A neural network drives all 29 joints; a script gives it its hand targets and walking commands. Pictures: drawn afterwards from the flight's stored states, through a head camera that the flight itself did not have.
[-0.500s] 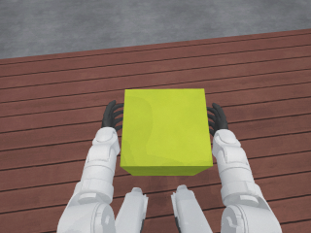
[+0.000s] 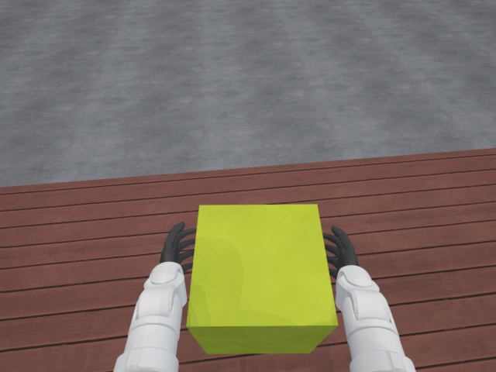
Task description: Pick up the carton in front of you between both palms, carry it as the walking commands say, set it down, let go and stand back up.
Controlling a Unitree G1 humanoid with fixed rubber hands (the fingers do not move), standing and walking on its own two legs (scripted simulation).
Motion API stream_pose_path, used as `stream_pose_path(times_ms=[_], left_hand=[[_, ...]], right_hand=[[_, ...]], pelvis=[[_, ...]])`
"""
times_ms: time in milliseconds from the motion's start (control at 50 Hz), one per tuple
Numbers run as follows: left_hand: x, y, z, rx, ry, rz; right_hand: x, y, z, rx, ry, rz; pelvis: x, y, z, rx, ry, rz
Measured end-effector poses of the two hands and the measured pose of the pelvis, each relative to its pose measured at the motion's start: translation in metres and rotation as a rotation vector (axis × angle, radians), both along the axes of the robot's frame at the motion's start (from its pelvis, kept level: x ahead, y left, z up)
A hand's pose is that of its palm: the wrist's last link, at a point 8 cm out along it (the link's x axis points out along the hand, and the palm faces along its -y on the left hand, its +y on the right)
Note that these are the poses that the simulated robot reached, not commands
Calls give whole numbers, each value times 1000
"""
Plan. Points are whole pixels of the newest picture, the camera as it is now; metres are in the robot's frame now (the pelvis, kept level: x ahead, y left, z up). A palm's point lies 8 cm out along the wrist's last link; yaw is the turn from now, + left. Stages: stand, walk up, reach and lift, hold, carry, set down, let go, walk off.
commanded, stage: reach and lift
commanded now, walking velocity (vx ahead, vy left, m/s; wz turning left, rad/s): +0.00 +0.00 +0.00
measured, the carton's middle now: (258, 284) +0.30 -0.01 -0.09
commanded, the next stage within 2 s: hold in 1.18 s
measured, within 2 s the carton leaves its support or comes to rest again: neither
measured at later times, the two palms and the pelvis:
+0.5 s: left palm (160, 260) +0.28 +0.15 +0.05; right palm (355, 265) +0.28 -0.15 +0.04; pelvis -0.02 +0.00 +0.02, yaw +0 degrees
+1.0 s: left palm (159, 252) +0.29 +0.15 +0.06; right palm (355, 256) +0.29 -0.15 +0.05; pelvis +0.00 +0.00 +0.02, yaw +0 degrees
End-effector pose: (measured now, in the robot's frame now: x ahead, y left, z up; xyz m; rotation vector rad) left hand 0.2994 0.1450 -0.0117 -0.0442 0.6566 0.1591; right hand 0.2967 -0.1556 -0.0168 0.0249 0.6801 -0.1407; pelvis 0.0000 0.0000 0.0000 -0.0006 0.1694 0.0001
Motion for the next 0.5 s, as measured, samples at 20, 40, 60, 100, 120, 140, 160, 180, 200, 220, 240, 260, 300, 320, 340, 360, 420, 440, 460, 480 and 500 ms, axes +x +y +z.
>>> stream_pose_path(times_ms=[20, 40, 60, 100, 120, 140, 160, 180, 200, 220, 240, 260, 300, 320, 340, 360, 420, 440, 460, 480, 500], left_hand=[[-1, 1, 6, 4, -1, -3], [-2, 1, 12, 7, -3, -6], [-3, 2, 18, 9, -5, -9], [-5, 3, 29, 15, -10, -13], [-6, 4, 35, 17, -13, -15], [-8, 4, 40, 20, -15, -17], [-9, 5, 44, 22, -15, -19], [-10, 6, 48, 26, -14, -21], [-11, 6, 51, 30, -12, -23], [-12, 6, 53, 34, -7, -25], [-13, 6, 55, 37, -1, -27], [-14, 6, 56, 39, 5, -28], [-16, 6, 55, 39, 19, -29], [-17, 6, 55, 38, 23, -29], [-18, 6, 55, 39, 26, -29], [-18, 5, 55, 38, 27, -30], [-19, 5, 55, 36, 25, -29], [-19, 4, 55, 36, 22, -29], [-19, 4, 56, 36, 20, -29], [-18, 4, 56, 37, 18, -29], [-18, 4, 57, 37, 16, -28]], right_hand=[[-1, 0, 6, -2, -1, 1], [-2, 1, 12, -3, -3, 2], [-3, 2, 18, -5, -5, 3], [-6, 3, 30, -9, -10, 5], [-7, 4, 35, -11, -12, 6], [-8, 4, 40, -12, -14, 7], [-9, 5, 44, -14, -15, 9], [-10, 6, 48, -21, -14, 14], [-11, 6, 51, -26, -11, 19], [-12, 6, 53, -29, -7, 23], [-13, 6, 55, -31, -1, 26], [-14, 6, 56, -32, 5, 27], [-16, 6, 56, -31, 19, 27], [-17, 6, 55, -29, 23, 26], [-18, 6, 55, -29, 26, 25], [-18, 5, 55, -28, 27, 24], [-19, 4, 55, -27, 25, 22], [-19, 4, 56, -27, 22, 22], [-19, 4, 56, -27, 20, 22], [-18, 4, 57, -27, 18, 22], [-18, 4, 57, -27, 15, 22]], pelvis=[[1, 0, 3, 0, -18, 0], [2, -1, 6, 0, -36, 0], [3, -1, 8, 0, -54, 0], [4, -1, 12, 0, -90, 0], [4, -1, 14, 0, -107, 1], [4, -1, 16, 0, -124, 1], [4, -2, 17, 0, -139, 2], [3, -2, 18, 0, -154, 3], [2, -2, 19, 0, -168, 4], [1, -2, 19, 0, -180, 5], [-1, -2, 19, 0, -190, 6], [-2, -2, 19, 0, -199, 6], [-6, -2, 19, 0, -213, 7], [-8, -2, 19, 0, -217, 7], [-9, -2, 18, -1, -221, 7], [-11, -2, 18, -1, -224, 7], [-15, -2, 18, -1, -229, 6], [-16, -2, 18, 0, -230, 6], [-17, -3, 17, 0, -231, 6], [-18, -3, 17, 0, -231, 5], [-19, -3, 17, 0, -232, 5]])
